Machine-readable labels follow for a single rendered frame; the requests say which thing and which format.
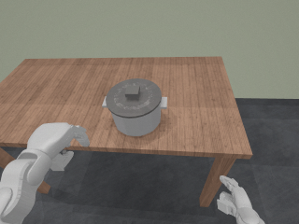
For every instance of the left robot forearm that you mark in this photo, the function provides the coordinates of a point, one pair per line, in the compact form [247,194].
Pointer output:
[19,183]

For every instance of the lid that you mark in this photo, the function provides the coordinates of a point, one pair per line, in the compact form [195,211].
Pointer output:
[147,101]

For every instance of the knob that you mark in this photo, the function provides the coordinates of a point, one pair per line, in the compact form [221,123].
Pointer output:
[132,91]

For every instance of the robot right hand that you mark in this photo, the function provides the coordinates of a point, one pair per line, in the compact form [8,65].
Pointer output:
[229,203]

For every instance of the right robot forearm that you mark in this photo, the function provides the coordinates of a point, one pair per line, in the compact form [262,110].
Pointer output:
[246,215]

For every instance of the pot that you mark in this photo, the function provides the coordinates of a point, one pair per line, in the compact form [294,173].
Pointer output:
[142,125]

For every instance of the table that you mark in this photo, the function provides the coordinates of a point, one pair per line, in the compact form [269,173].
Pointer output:
[201,118]

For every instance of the robot left hand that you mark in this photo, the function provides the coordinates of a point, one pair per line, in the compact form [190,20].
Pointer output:
[52,138]

